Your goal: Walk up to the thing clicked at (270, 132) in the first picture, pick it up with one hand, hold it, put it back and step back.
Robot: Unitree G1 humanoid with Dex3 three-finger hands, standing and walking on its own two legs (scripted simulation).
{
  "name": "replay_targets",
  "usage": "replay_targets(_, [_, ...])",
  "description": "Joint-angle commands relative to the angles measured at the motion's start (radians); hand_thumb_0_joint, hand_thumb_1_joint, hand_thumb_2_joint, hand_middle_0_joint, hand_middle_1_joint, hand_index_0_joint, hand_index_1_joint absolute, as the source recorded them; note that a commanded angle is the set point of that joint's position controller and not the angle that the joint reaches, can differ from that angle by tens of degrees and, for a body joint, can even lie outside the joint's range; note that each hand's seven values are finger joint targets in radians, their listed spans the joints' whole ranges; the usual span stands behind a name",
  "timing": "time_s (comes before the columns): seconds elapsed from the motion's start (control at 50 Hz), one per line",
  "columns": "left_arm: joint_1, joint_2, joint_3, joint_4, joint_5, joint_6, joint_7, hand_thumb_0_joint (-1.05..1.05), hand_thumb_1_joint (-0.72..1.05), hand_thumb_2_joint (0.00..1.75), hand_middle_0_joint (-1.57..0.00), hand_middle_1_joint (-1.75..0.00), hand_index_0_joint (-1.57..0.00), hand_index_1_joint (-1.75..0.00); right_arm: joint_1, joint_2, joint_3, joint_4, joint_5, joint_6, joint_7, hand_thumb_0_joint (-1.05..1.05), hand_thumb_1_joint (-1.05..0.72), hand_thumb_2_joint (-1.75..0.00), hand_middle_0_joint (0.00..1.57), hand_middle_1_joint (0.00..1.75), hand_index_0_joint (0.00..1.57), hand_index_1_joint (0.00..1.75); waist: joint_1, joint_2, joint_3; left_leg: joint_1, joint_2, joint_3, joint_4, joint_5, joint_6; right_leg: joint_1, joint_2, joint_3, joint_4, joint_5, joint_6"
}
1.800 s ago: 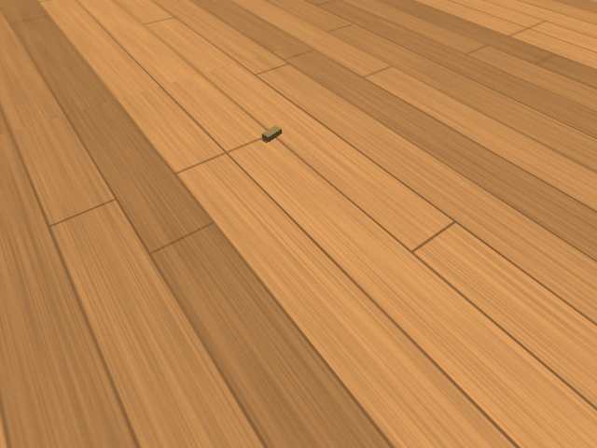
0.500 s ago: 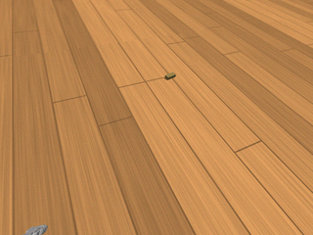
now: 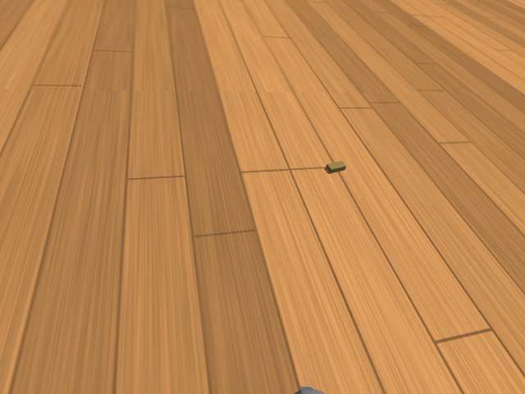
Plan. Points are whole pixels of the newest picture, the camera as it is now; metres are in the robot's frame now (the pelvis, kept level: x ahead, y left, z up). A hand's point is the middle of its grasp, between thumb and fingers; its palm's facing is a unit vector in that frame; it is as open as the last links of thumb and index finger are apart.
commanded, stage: walk up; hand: left
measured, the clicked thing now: (336, 167) +1.54 -0.55 -0.76
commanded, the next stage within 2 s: none
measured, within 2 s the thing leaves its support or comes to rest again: neither
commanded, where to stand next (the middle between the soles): +1.34 -0.99 m, yaw +30 degrees
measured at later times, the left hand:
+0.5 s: hand (174, 347) +0.25 +0.14 -0.16, palm faces +0.21 -0.92 -0.34, open 7.4 cm
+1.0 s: hand (257, 222) +0.55 +0.00 -0.15, palm faces +0.24 -0.89 -0.38, open 7.4 cm
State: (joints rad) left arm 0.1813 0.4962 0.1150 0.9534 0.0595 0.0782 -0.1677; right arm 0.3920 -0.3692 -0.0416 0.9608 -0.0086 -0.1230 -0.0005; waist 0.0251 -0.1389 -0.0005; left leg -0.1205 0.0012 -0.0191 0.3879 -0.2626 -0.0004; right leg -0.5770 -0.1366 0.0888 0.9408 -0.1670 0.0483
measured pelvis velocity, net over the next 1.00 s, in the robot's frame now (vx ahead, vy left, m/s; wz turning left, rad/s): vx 0.52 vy -0.32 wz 0.31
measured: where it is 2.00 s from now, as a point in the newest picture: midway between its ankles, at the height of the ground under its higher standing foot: (364, 257)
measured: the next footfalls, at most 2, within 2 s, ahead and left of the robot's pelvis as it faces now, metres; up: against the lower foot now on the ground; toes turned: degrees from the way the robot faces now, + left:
right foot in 0.14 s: +0.20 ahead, -0.22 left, +0.00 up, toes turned +0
left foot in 0.52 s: +0.45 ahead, -0.03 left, +0.00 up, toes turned +18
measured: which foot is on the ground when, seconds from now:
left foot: down 0.00-0.18, up 0.20-0.50, down 0.52-0.94, up 0.96-1.00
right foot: up 0.00-0.12, down 0.14-0.54, up 0.56-0.90, down 0.92-1.00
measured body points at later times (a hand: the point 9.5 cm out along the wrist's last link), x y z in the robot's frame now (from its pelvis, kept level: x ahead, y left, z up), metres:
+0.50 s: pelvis +0.28 -0.14 -0.02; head +0.31 -0.12 +0.42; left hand +0.24 +0.19 -0.14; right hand +0.47 -0.43 -0.12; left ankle +0.40 -0.03 -0.73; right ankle +0.16 -0.22 -0.74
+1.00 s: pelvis +0.52 -0.32 -0.04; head +0.53 -0.31 +0.41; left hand +0.54 +0.04 -0.13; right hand +0.64 -0.68 -0.13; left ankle +0.42 -0.11 -0.70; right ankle +0.62 -0.43 -0.74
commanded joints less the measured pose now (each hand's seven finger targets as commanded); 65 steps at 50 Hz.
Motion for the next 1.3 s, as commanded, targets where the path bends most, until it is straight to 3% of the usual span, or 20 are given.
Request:
replay_targets(0.0, [-0.256, 0.134, 0.04, -0.184, -0.008, -0.061, 0.014, 0.0, 0.9, 0.9, -0.2, -0.3, -0.2, -0.3, -0.006, -0.398, -0.113, -0.09, -0.01, -0.022, -0.034, 0.0, -0.9, -0.9, 0.2, 0.3, 0.2, 0.3, -0.048, 0.257, 0.076, -0.017, 0.24, -0.223, -0.166, -0.182, 0.202, -0.059, -0.038, 0.002, -0.181, -0.046, -0.004])
replay_targets(0.12, [0.063, 0.164, 0.079, -0.101, -0.011, -0.105, 0.039, 0.0, 0.9, 0.9, -0.2, -0.3, -0.2, -0.3, -0.107, -0.344, -0.09, -0.126, -0.019, -0.007, -0.045, 0.0, -0.9, -0.9, 0.2, 0.3, 0.2, 0.3, 0.14, 0.176, -0.086, -0.219, 0.173, -0.096, 0.39, 0.239, 0.134, 0.495, 0.06, -0.081, -0.431, -0.166, -0.077])
replay_targets(0.16, [0.206, 0.349, 0.112, -0.066, 0.008, -0.125, 0.07, 0.0, 0.9, 0.9, -0.2, -0.3, -0.2, -0.3, -0.086, -0.196, -0.029, -0.177, 0.002, -0.014, -0.051, 0.0, -0.9, -0.9, 0.2, 0.3, 0.2, 0.3, 0.182, -0.325, -0.096, -0.77, -0.09, 0.106, 0.885, -0.295, 0.054, 0.786, -0.249, 0.435, -0.731, -0.47, -0.14])
replay_targets(0.18, [0.116, 0.367, 0.105, -0.089, -0.013, -0.123, 0.079, 0.0, 0.9, 0.9, -0.2, -0.3, -0.2, -0.3, -0.061, -0.265, -0.045, -0.152, -0.013, -0.006, -0.068, 0.0, -0.9, -0.9, 0.2, 0.3, 0.2, 0.3, 0.138, -0.252, -0.079, -0.764, -0.004, 0.028, 0.994, -0.305, 0.055, 0.743, -0.335, 0.594, -0.771, -0.422, -0.22])
replay_targets(0.28, [0.003, 0.161, 0.043, -0.134, -0.032, -0.136, 0.096, 0.0, 0.9, 0.9, -0.2, -0.3, -0.2, -0.3, -0.053, -0.269, -0.052, -0.066, 0.015, -0.002, -0.026, 0.0, -0.9, -0.9, 0.2, 0.3, 0.2, 0.3, 0.025, -0.051, 0.075, -0.528, 0.089, -0.007, 0.725, -0.052, 0.074, 0.433, -0.085, -0.062, -0.578, 0.263, -0.168])
replay_targets(0.4, [0.022, 0.15, 0.028, -0.21, -0.017, -0.121, 0.081, 0.0, 0.9, 0.9, -0.2, -0.3, -0.2, -0.3, -0.151, -0.239, -0.051, -0.142, 0.023, 0.006, -0.009, 0.0, -0.9, -0.9, 0.2, 0.3, 0.2, 0.3, 0.045, -0.046, 0.053, -0.324, 0.025, 0.156, 0.295, 0.171, 0.043, 0.389, -0.039, -0.21, -0.593, 0.278, -0.177])
replay_targets(0.46, [0.027, 0.142, 0.025, -0.249, -0.028, -0.103, 0.084, 0.0, 0.9, 0.9, -0.2, -0.3, -0.2, -0.3, 0.095, -0.251, -0.079, -0.07, 0.017, 0.014, -0.04, 0.0, -0.9, -0.9, 0.2, 0.3, 0.2, 0.3, -0.054, 0.042, -0.089, 0.053, -0.039, 0.206, 0.19, 0.304, 0.059, 0.338, -0.025, -0.23, -0.336, 0.402, -0.16])
replay_targets(0.5, [0.088, 0.088, 0.003, -0.276, -0.021, -0.101, 0.098, 0.0, 0.9, 0.9, -0.2, -0.3, -0.2, -0.3, 0.231, -0.341, -0.117, -0.056, 0.0, 0.017, -0.068, 0.0, -0.9, -0.9, 0.2, 0.3, 0.2, 0.3, -0.134, 0.175, -0.14, 0.3, 0.072, 0.001, 0.189, 0.148, 0.144, 0.113, 0.019, -0.205, 0.016, 0.293, -0.111])
replay_targets(0.52, [0.161, 0.035, -0.004, -0.282, -0.017, -0.094, 0.101, 0.0, 0.9, 0.9, -0.2, -0.3, -0.2, -0.3, 0.238, -0.405, -0.135, -0.082, -0.013, 0.016, -0.083, 0.0, -0.9, -0.9, 0.2, 0.3, 0.2, 0.3, -0.109, 0.346, -0.185, 0.449, 0.335, -0.436, 0.158, 0.096, 0.239, -0.13, 0.129, -0.177, 0.251, -0.357, -0.071])
replay_targets(0.56, [0.158, 0.235, 0.037, -0.278, -0.013, -0.065, 0.105, 0.0, 0.9, 0.9, -0.2, -0.3, -0.2, -0.3, 0.116, -0.466, -0.15, -0.151, 0.049, 0.012, -0.104, 0.0, -0.9, -0.9, 0.2, 0.3, 0.2, 0.3, -0.087, 0.19, -0.204, 0.358, 0.584, -0.895, -0.058, -0.19, 0.378, -0.216, 0.084, 0.077, 0.52, -0.374, -0.046])
replay_targets(0.62, [0.027, 0.197, 0.041, -0.274, -0.028, -0.074, 0.094, 0.0, 0.9, 0.9, -0.2, -0.3, -0.2, -0.3, 0.007, -0.363, -0.092, -0.153, 0.03, -0.005, -0.105, 0.0, -0.9, -0.9, 0.2, 0.3, 0.2, 0.3, -0.055, 0.079, -0.023, -0.031, 0.385, -0.408, -0.019, 0.202, 0.275, -0.094, 0.008, 0.064, 0.46, -0.241, -0.036])
replay_targets(0.68, [0.11, 0.165, 0.045, -0.248, -0.023, -0.054, 0.066, 0.0, 0.9, 0.9, -0.2, -0.3, -0.2, -0.3, -0.065, -0.368, -0.087, -0.146, 0.018, -0.024, -0.084, 0.0, -0.9, -0.9, 0.2, 0.3, 0.2, 0.3, 0.018, 0.174, 0.048, -0.281, 0.285, -0.172, -0.02, 0.015, 0.238, 0.032, -0.03, 0.034, 0.279, -0.194, -0.037])
replay_targets(0.84, [0.038, 0.143, 0.067, -0.257, -0.017, -0.038, 0.027, 0.0, 0.9, 0.9, -0.2, -0.3, -0.2, -0.3, -0.122, -0.462, -0.113, -0.131, -0.02, -0.023, -0.055, 0.0, -0.9, -0.9, 0.2, 0.3, 0.2, 0.3, 0.016, 0.363, 0.021, -0.388, 0.236, -0.114, -0.04, -0.299, 0.19, 0.216, 0.0, -0.114, -0.136, -0.131, -0.049])
replay_targets(0.9, [0.244, 0.184, 0.101, -0.178, -0.007, -0.05, 0.044, 0.0, 0.9, 0.9, -0.2, -0.3, -0.2, -0.3, -0.166, -0.367, -0.087, -0.131, -0.024, 0.004, -0.068, 0.0, -0.9, -0.9, 0.2, 0.3, 0.2, 0.3, 0.146, 0.162, -0.077, -0.496, 0.15, 0.029, 0.38, -0.19, 0.122, 0.524, 0.074, -0.169, -0.321, -0.142, -0.065])
replay_targets(0.92, [0.351, 0.259, 0.123, -0.152, 0.015, -0.064, 0.059, 0.0, 0.9, 0.9, -0.2, -0.3, -0.2, -0.3, -0.125, -0.25, -0.049, -0.129, -0.019, 0.011, -0.071, 0.0, -0.9, -0.9, 0.2, 0.3, 0.2, 0.3, 0.212, -0.156, -0.075, -0.679, 0.022, 0.133, 0.749, -0.236, 0.079, 0.607, -0.03, 0.044, -0.496, -0.354, -0.1])
replay_targets(0.96, [0.134, 0.355, 0.119, -0.229, -0.006, -0.079, 0.084, 0.0, 0.9, 0.9, -0.2, -0.3, -0.2, -0.3, -0.026, -0.28, -0.054, -0.116, -0.009, 0.022, -0.102, 0.0, -0.9, -0.9, 0.2, 0.3, 0.2, 0.3, 0.078, -0.214, -0.016, -0.798, 0.024, -0.008, 0.967, -0.308, 0.052, 0.534, -0.273, 0.517, -0.755, -0.537, -0.211])
replay_targets(1.04, [0.043, 0.216, 0.077, -0.235, -0.019, -0.092, 0.099, 0.0, 0.9, 0.9, -0.2, -0.3, -0.2, -0.3, -0.025, -0.33, -0.061, -0.028, 0.025, 0.009, -0.083, 0.0, -0.9, -0.9, 0.2, 0.3, 0.2, 0.3, 0.015, -0.096, 0.055, -0.608, 0.079, -0.024, 0.78, -0.142, 0.059, 0.375, -0.119, 0.133, -0.597, -0.165, -0.212])
replay_targets(1.12, [0.068, 0.144, 0.051, -0.253, -0.017, -0.097, 0.098, 0.0, 0.9, 0.9, -0.2, -0.3, -0.2, -0.3, -0.019, -0.289, -0.047, -0.032, 0.008, 0.008, -0.068, 0.0, -0.9, -0.9, 0.2, 0.3, 0.2, 0.3, 0.027, -0.043, 0.076, -0.539, 0.041, 0.05, 0.565, -0.114, 0.044, 0.387, -0.108, 0.036, -0.597, 0.019, -0.292])
replay_targets(1.22, [0.057, 0.129, 0.036, -0.307, 0.002, -0.08, 0.094, 0.0, 0.9, 0.9, -0.2, -0.3, -0.2, -0.3, -0.006, -0.276, -0.045, -0.071, 0.022, 0.015, -0.069, 0.0, -0.9, -0.9, 0.2, 0.3, 0.2, 0.3, 0.021, -0.003, 0.031, -0.336, 0.028, 0.111, 0.378, 0.026, 0.059, 0.342, -0.114, -0.014, -0.565, 0.121, -0.232])
replay_targets(1.28, [0.018, 0.12, 0.025, -0.347, -0.002, -0.071, 0.089, 0.0, 0.9, 0.9, -0.2, -0.3, -0.2, -0.3, 0.154, -0.288, -0.067, -0.05, 0.019, 0.018, -0.086, 0.0, -0.9, -0.9, 0.2, 0.3, 0.2, 0.3, -0.081, 0.092, -0.016, 0.042, 0.016, 0.103, 0.216, 0.197, 0.089, 0.138, -0.037, -0.122, -0.31, 0.249, -0.146])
